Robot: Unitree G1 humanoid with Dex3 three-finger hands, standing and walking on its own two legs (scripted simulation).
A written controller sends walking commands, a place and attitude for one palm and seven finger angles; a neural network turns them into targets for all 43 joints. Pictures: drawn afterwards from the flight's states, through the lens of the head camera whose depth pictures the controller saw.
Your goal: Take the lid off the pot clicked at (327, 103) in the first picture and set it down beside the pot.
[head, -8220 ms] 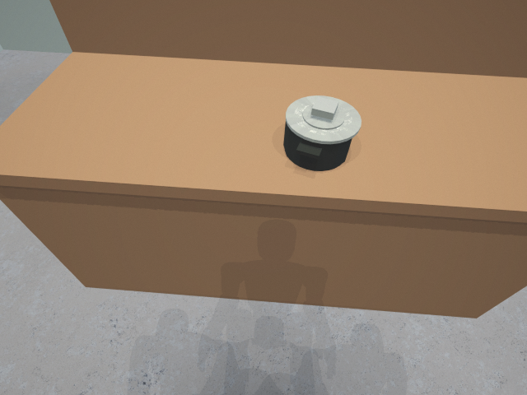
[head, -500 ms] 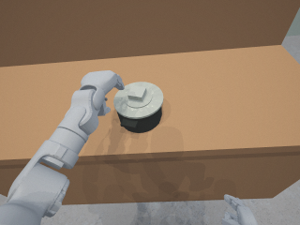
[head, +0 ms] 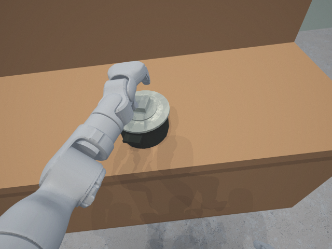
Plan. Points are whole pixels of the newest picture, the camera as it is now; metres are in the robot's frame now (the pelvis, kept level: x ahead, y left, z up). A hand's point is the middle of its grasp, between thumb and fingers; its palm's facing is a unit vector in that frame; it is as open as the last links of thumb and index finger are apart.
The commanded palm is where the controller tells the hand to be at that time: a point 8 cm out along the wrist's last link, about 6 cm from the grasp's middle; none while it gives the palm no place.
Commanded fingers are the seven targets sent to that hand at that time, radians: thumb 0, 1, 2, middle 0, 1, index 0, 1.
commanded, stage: move the open hand above the knob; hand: left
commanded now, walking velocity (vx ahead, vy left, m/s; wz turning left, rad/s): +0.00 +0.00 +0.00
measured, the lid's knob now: (139, 103) +0.51 +0.07 +0.06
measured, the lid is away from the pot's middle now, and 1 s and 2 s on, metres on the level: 0.00 0.00 0.01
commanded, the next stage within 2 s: lower the open fingers around the knob in 0.70 s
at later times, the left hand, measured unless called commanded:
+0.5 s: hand (131, 95) +0.46 +0.07 +0.14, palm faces -0.24 -0.07 -0.97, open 10.3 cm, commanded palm +0.45 +0.08 +0.19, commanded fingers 0.00 -0.32 1.44 -0.82 -0.08 -0.82 -0.08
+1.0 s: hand (132, 96) +0.47 +0.07 +0.12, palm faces -0.28 -0.07 -0.96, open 10.3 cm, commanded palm +0.46 +0.08 +0.18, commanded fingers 0.00 -0.32 1.44 -0.82 -0.08 -0.82 -0.08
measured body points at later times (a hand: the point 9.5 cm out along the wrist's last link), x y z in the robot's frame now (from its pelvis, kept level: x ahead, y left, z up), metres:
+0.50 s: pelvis +0.00 +0.00 +0.00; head +0.02 -0.04 +0.45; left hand +0.47 +0.07 +0.19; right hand +0.11 -0.26 -0.13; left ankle -0.02 +0.12 -0.74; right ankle +0.00 -0.13 -0.74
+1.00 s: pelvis +0.00 +0.00 +0.00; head +0.03 -0.04 +0.45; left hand +0.48 +0.07 +0.18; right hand +0.08 -0.25 -0.14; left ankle -0.02 +0.12 -0.74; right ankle +0.00 -0.13 -0.74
